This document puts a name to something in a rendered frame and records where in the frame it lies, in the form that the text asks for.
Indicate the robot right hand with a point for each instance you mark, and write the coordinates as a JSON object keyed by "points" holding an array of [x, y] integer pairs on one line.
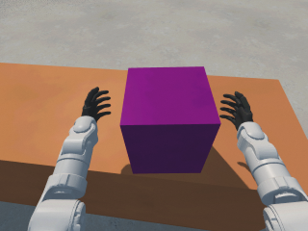
{"points": [[242, 111]]}

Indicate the robot right forearm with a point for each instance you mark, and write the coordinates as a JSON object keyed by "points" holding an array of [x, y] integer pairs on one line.
{"points": [[275, 183]]}

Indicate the robot left forearm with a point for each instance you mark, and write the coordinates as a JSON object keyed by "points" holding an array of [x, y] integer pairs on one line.
{"points": [[68, 181]]}

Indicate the pedestal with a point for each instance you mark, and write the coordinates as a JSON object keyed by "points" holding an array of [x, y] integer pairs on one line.
{"points": [[40, 103]]}

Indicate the robot left upper arm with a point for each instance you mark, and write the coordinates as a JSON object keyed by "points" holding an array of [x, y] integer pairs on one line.
{"points": [[60, 215]]}

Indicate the carton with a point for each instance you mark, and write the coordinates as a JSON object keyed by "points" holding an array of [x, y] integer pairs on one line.
{"points": [[169, 119]]}

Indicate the robot left hand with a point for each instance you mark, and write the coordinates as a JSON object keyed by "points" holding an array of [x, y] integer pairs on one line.
{"points": [[90, 107]]}

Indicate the robot right upper arm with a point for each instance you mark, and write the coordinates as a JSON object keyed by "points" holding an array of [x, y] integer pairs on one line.
{"points": [[291, 216]]}

